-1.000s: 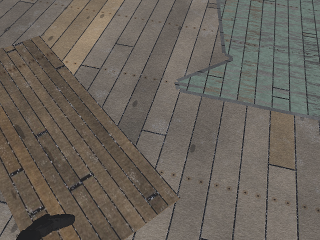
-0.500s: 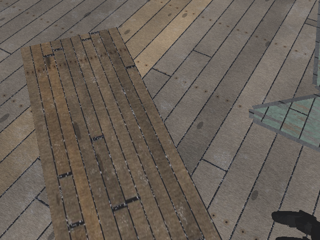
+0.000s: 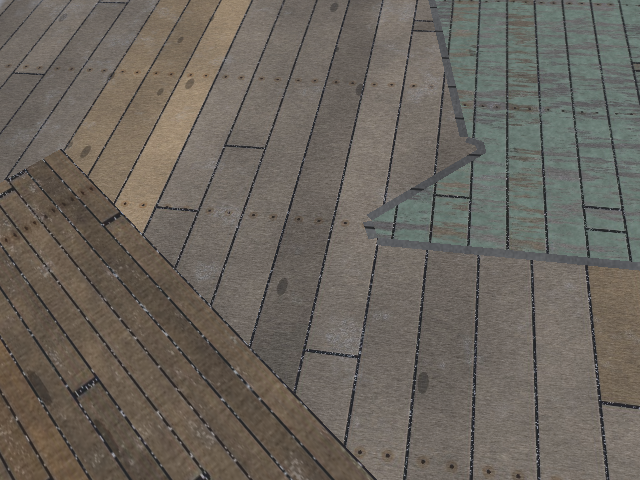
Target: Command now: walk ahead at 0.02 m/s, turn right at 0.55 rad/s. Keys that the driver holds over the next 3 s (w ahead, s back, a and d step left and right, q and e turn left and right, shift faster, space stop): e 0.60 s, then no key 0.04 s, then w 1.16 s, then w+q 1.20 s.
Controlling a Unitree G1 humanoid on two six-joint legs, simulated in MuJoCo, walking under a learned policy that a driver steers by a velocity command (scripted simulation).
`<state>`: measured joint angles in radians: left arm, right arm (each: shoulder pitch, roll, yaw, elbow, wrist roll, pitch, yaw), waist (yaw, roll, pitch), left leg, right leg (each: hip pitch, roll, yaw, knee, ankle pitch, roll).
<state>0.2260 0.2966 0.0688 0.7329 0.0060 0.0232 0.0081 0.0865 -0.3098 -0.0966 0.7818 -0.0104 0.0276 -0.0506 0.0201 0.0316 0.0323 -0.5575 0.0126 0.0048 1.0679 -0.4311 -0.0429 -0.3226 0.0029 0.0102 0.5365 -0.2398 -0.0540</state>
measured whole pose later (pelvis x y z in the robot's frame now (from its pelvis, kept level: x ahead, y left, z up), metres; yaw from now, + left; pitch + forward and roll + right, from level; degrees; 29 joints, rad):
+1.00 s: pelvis +0.06 -0.04 +0.01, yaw -27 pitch +1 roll +1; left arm 0.39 0.26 0.04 0.69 0.00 -0.05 0.00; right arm 0.17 -0.33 -0.08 0.80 0.01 -0.06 0.03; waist 0.03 0.04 0.00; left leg -0.61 0.08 0.00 0.91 -0.13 -0.02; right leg -0.05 0.02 0.02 0.27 -0.25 -0.04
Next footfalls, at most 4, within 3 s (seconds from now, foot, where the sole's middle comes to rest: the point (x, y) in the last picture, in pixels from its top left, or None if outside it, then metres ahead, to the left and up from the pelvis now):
0.34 left None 0.09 0.14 -0.78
0.78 right None -0.01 -0.11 -0.78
1.26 left None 0.41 -0.06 -0.78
1.78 right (573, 424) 0.57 -0.41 -0.78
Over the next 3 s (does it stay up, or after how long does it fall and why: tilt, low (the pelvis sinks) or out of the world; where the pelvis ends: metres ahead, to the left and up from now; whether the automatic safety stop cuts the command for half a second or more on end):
stays up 1.12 -0.40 0.00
